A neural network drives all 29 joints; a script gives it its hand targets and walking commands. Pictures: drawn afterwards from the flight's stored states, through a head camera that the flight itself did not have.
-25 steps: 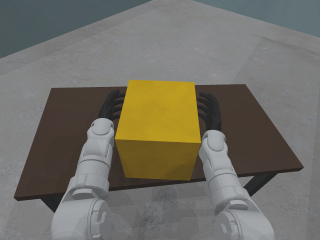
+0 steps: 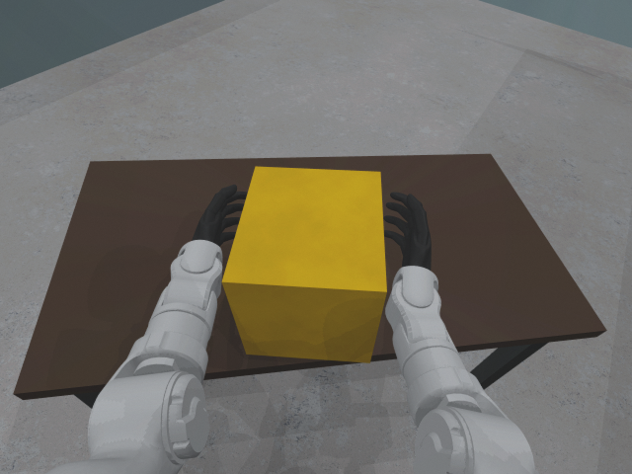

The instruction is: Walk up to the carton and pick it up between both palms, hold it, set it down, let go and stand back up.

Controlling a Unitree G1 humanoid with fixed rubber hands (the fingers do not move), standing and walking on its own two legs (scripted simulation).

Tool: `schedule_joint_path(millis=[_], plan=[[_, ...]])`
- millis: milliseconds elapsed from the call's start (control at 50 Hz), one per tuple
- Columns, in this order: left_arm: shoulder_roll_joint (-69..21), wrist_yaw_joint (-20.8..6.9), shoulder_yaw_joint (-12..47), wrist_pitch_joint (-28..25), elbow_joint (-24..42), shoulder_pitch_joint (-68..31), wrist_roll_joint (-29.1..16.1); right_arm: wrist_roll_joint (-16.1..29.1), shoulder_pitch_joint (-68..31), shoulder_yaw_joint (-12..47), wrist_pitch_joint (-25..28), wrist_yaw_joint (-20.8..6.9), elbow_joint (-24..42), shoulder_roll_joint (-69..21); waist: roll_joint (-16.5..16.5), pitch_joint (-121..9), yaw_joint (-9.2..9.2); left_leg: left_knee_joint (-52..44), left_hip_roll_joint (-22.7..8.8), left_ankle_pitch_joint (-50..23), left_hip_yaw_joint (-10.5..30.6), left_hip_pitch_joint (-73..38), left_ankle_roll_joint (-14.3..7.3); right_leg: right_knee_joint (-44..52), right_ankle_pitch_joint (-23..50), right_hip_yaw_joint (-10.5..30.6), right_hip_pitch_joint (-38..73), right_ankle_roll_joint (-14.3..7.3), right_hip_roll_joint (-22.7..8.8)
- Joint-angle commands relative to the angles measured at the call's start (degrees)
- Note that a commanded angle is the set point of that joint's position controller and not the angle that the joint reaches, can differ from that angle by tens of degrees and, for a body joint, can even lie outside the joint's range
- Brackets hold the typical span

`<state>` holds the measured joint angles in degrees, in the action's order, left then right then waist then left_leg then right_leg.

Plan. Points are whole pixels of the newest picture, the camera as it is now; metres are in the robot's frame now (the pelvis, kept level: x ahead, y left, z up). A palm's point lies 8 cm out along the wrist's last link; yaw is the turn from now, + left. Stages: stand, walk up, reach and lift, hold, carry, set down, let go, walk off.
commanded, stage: set down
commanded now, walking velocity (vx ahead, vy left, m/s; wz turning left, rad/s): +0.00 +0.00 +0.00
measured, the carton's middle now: (312, 264) +0.39 -0.03 +0.02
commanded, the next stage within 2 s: none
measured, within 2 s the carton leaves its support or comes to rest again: rests again in 1.02 s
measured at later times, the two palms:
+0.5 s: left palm (212, 244) +0.43 +0.11 +0.03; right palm (404, 268) +0.36 -0.15 +0.05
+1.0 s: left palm (216, 240) +0.44 +0.11 +0.02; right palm (403, 272) +0.36 -0.15 +0.03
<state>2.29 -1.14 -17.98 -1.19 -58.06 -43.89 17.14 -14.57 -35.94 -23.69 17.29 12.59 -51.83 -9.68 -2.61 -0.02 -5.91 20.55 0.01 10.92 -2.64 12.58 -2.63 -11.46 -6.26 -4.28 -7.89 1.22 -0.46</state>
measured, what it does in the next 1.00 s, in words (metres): stands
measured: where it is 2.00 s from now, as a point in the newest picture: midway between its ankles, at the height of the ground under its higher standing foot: outside the picture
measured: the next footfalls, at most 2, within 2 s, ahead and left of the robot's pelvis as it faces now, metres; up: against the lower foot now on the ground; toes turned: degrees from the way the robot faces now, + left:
none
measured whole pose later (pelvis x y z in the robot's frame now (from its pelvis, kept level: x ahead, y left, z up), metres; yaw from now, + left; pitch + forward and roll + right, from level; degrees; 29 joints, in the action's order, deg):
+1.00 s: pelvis +0.00 +0.01 -0.01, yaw -1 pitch +14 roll -3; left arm 6.5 -0.4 -22.4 -15.3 -79.0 -54.2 19.7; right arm -24.5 -40.6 -38.9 26.5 13.0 -59.6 -12.8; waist -1.0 -5.2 -6.6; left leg 25.8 -0.6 12.0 -3.4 27.6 -3.2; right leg -16.2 -6.8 -3.9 -22.9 1.5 -0.3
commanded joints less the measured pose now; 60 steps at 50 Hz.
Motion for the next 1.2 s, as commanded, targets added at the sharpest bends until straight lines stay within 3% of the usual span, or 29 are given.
schedule_joint_path(millis=[0, 20, 60, 120, 260, 300, 360, 400, 440, 520, 540, 740, 840, 900, 920, 940, 1040, 1060, 1180], plan=[[-37.5, -7.8, 16.5, -7.6, 5.8, -41.5, -0.8, -5.2, -36.5, 20.9, 3.8, -6.5, 2.3, -34.0, 6.1, -38.2, -1.02, -0.4, -0.9, -21.1, -0.4, -7.4, 5.1, -5.9, 28.1, -0.9, 14.5, 0.5, 1.4], [-37.8, -7.6, 16.6, -8.1, 5.6, -41.9, -0.8, -5.1, -37.2, 21.0, 4.3, -6.7, 2.5, -33.6, 6.7, -39.5, -0.08, 0.5, -1.0, -23.6, -0.6, -8.1, 5.4, -6.2, 28.4, -0.8, 13.3, 0.3, 1.4], [-38.0, -7.0, 16.7, -9.0, 4.6, -42.1, -0.6, -5.0, -37.2, 20.4, 5.0, -6.7, 1.6, -33.5, 7.5, -40.9, -0.28, 2.0, -1.4, -27.0, -0.1, -9.8, 6.1, -5.6, 27.4, -1.1, 10.2, -0.2, 2.0], [-37.0, -7.3, 15.2, -9.7, 1.8, -41.8, 0.5, -6.7, -35.4, 18.4, 4.9, -6.6, -0.8, -33.8, 7.6, -39.5, -1.29, 1.9, -1.5, -25.3, -0.3, -8.5, 6.2, -5.5, 27.0, -1.1, 9.4, -0.1, 1.9], [-36.7, -7.0, 13.4, -12.2, -2.3, -43.4, 1.2, -8.6, -37.6, 16.0, 6.2, -7.0, -2.0, -34.4, 8.0, -42.1, -0.01, 2.8, -1.7, -25.7, -0.5, -7.1, 6.3, -6.3, 26.3, -0.8, 7.1, -0.5, 1.8], [-35.4, -7.0, 12.1, -12.9, -4.4, -44.8, 1.4, -9.8, -38.3, 14.5, 6.1, -7.1, -2.2, -34.7, 7.4, -42.2, -0.22, 2.4, -1.5, -21.6, -0.8, -4.9, 5.8, -6.4, 24.6, -0.7, 7.1, -0.3, 1.6], [-35.4, -6.9, 11.6, -13.6, -6.1, -46.2, 1.7, -11.2, -38.6, 11.9, 6.1, -7.6, -3.5, -34.0, 8.6, -41.8, -1.01, 2.1, -1.8, -20.4, -0.5, -4.6, 6.0, -6.2, 22.1, -1.0, 5.7, -0.7, 1.7], [-35.1, -6.7, 11.1, -14.3, -6.8, -46.5, 2.1, -12.1, -39.1, 11.6, 6.3, -7.9, -4.1, -34.7, 8.9, -43.0, -0.61, 2.3, -1.8, -19.6, -0.7, -5.2, 6.2, -6.3, 20.9, -1.1, 4.3, -0.8, 1.4], [-34.0, -6.6, 10.3, -15.0, -8.3, -46.7, 1.8, -12.5, -39.2, 10.9, 6.3, -8.1, -4.3, -35.0, 8.1, -43.8, -0.46, 2.9, -1.8, -20.3, -0.5, -4.9, 5.7, -6.8, 21.7, -1.2, 3.6, -0.8, 1.5], [-33.9, -6.1, 10.1, -16.5, -8.9, -47.9, 1.8, -14.2, -39.6, 8.9, 6.8, -8.7, -5.2, -35.1, 9.6, -46.5, -0.91, 4.5, -2.2, -22.5, -0.1, -6.2, 6.2, -7.5, 21.1, -1.9, 0.5, -1.3, 1.7], [-33.6, -6.1, 10.1, -16.8, -9.3, -47.7, 1.9, -14.1, -38.1, 8.5, 6.8, -8.7, -6.2, -35.5, 9.8, -46.3, -1.94, 4.7, -2.3, -23.1, -0.1, -6.7, 6.4, -7.6, 21.5, -1.9, 0.0, -1.2, 1.8], [-31.7, -6.8, 7.3, -17.9, -14.8, -45.6, 3.2, -15.0, -37.0, 5.9, 7.4, -8.9, -10.3, -34.4, 9.3, -43.5, -1.70, 5.2, -2.0, -23.4, 0.0, -4.9, 6.4, -8.5, 22.4, -1.9, -1.1, -0.9, 1.6], [-30.1, -7.3, 4.8, -18.3, -17.0, -44.3, 4.6, -15.2, -37.0, 5.8, 8.6, -8.7, -10.7, -33.7, 8.6, -42.5, -0.50, 5.4, -1.9, -24.3, -0.2, -4.3, 6.0, -8.8, 23.7, -1.8, -1.0, -0.8, 1.5], [-29.5, -7.4, 4.5, -18.5, -17.2, -43.7, 5.4, -16.3, -35.2, 3.5, 9.0, -8.4, -12.6, -33.3, 8.8, -41.4, -1.82, 5.3, -2.1, -24.6, -0.3, -4.6, 6.4, -8.0, 22.6, -2.1, -1.4, -0.8, 1.9], [-29.7, -7.5, 3.9, -18.4, -17.0, -43.9, 6.2, -16.9, -35.2, 3.2, 9.1, -8.6, -13.3, -33.8, 9.2, -41.3, -1.19, 5.4, -2.2, -24.6, -0.4, -5.1, 6.3, -8.0, 22.1, -2.2, -2.0, -0.9, 1.9], [-29.9, -7.5, 3.6, -18.4, -17.5, -43.8, 6.0, -16.7, -35.8, 3.5, 9.3, -8.6, -12.9, -33.2, 8.7, -40.4, -0.39, 5.4, -2.1, -23.5, -0.8, -4.9, 6.2, -8.2, 20.9, -2.2, -2.4, -0.9, 1.6], [-28.4, -7.4, 2.5, -18.9, -18.9, -42.5, 6.4, -17.3, -36.0, 2.6, 10.2, -8.4, -12.9, -33.3, 7.8, -40.8, -0.55, 4.8, -1.9, -20.2, -0.7, -2.9, 5.3, -7.9, 19.5, -2.0, -2.6, -0.8, 1.7], [-28.8, -7.4, 2.0, -19.0, -19.4, -42.5, 6.6, -17.4, -36.0, 2.1, 10.3, -8.5, -12.9, -33.7, 8.6, -40.2, 0.22, 4.7, -2.2, -20.1, -0.7, -2.9, 5.4, -8.2, 18.9, -2.1, -2.9, -0.8, 1.5], [-28.0, -7.3, 1.1, -18.4, -19.2, -42.4, 7.7, -19.3, -35.8, 0.1, 10.3, -8.5, -13.2, -33.2, 7.9, -39.5, 0.00, 3.6, -2.2, -14.9, -1.0, -2.4, 4.9, -7.2, 13.2, -2.5, -4.9, -1.1, 1.5]])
